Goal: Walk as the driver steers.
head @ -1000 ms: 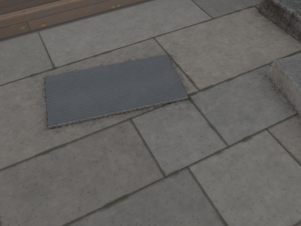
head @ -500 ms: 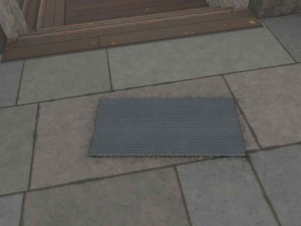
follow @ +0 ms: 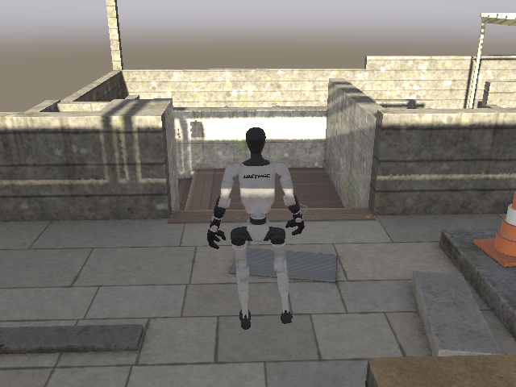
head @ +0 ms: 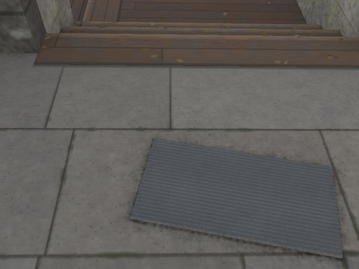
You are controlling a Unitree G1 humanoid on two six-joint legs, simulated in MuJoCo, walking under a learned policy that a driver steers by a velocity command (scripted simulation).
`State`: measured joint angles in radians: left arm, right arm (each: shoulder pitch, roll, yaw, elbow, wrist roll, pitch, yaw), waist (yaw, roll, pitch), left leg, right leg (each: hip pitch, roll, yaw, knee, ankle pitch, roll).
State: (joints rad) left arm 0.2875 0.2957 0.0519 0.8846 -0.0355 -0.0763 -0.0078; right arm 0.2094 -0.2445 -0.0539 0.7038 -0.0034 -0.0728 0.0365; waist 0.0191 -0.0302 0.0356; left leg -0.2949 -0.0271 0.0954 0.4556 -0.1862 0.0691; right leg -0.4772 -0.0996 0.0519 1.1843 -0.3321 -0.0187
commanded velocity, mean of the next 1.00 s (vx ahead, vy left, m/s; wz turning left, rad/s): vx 0.50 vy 0.00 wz -0.42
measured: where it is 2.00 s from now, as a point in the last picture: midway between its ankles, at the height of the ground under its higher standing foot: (242, 205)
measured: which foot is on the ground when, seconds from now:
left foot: down 0.00-0.42, up 0.44-0.86, down 0.88-1.00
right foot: up 0.00-0.38, down 0.40-0.88, up 0.90-1.00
